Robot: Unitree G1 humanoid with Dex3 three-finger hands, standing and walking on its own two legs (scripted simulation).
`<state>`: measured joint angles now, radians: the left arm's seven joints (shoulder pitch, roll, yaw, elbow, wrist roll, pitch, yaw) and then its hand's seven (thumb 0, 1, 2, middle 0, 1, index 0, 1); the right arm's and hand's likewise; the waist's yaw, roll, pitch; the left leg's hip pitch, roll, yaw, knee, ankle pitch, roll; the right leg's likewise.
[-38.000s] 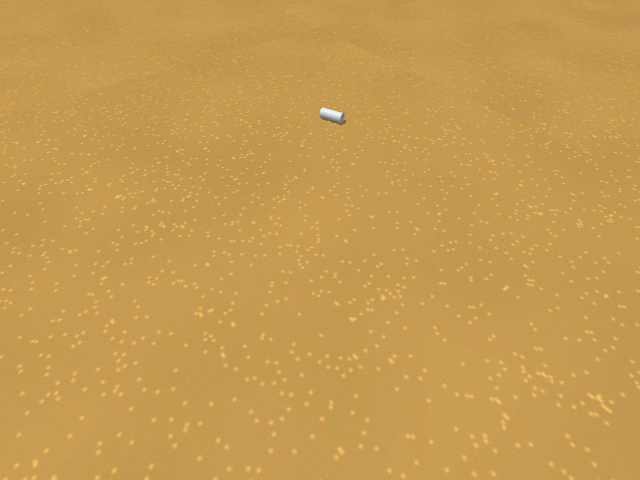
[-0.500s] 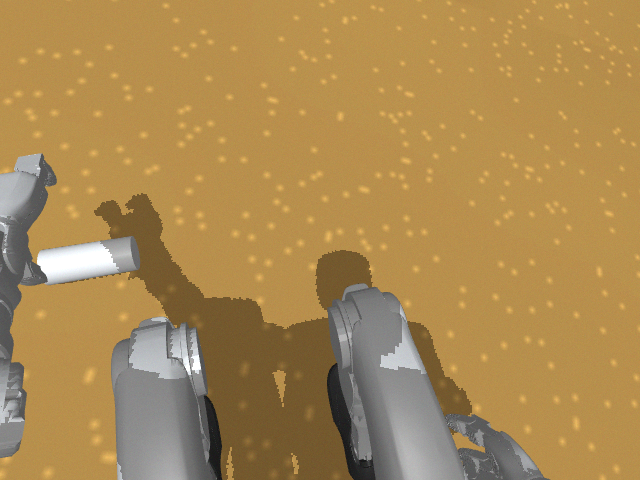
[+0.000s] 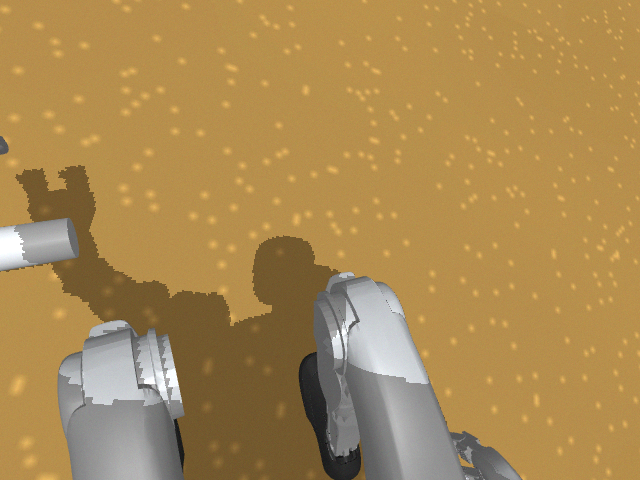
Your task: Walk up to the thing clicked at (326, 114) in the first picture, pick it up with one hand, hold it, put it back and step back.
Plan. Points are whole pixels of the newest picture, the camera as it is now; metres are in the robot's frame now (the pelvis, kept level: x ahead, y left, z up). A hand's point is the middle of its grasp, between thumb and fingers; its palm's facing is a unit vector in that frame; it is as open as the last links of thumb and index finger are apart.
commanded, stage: home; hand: left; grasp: from above
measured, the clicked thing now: (16, 246) +0.46 +0.31 -0.28
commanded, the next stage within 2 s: none
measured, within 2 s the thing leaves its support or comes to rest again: neither
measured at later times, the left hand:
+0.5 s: hand out of the picture +0.34 +0.28 +0.04, palm faces -0.27 -0.60 -0.75, open 8.4 cm
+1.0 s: hand out of the picture +0.24 +0.22 +0.25, palm faces +0.15 -0.94 -0.30, open 7.4 cm
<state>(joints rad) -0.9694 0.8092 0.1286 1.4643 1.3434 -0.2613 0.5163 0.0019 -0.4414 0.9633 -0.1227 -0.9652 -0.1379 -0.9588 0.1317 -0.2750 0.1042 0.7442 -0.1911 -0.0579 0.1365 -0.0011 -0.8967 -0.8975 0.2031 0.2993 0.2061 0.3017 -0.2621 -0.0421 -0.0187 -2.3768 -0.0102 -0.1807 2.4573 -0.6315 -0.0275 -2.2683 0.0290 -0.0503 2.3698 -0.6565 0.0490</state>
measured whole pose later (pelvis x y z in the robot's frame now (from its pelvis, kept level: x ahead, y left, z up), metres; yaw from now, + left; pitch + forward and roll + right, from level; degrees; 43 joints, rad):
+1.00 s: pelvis +0.05 +0.00 +0.33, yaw +8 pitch +19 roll -4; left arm 0.24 0.27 0.05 0.07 0.01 0.40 0.07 0.01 0.90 0.90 -0.20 -0.30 -0.21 -0.30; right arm 0.20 -0.20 0.05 0.54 0.04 -0.12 -0.11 0.01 -0.90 -0.90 0.21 0.30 0.21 0.30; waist -0.06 0.04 -0.20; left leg -1.16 0.03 -0.09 1.37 -0.55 -0.03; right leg -1.09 -0.01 -0.05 1.31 -0.56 0.03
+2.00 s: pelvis +0.09 +0.00 +0.40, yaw +10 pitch +10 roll -2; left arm 0.50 0.21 0.04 -0.12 -0.05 0.45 0.01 0.01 0.91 0.90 -0.20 -0.29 -0.20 -0.30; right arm 0.30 -0.22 0.04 0.55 0.00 -0.26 -0.19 0.01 -0.90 -0.90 0.21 0.30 0.21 0.30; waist -0.04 0.05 -0.16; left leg -0.71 0.04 -0.06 1.01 -0.48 -0.02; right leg -0.64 -0.02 -0.04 0.95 -0.48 0.03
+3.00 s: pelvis +0.09 +0.00 +0.40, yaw +10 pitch +10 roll -2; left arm 0.50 0.23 0.03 -0.14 -0.05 0.45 0.02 0.01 0.91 0.90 -0.20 -0.29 -0.20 -0.30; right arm 0.30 -0.22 0.03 0.54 0.00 -0.25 -0.19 0.01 -0.90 -0.90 0.21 0.30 0.21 0.30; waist -0.04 0.05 -0.17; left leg -0.71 0.04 -0.06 1.02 -0.48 -0.02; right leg -0.65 -0.02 -0.04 0.96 -0.48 0.03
